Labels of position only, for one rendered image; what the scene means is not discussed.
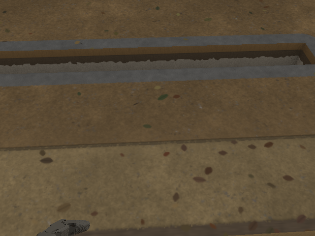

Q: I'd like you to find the left robot hand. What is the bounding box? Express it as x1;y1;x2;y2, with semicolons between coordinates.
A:
37;219;90;236

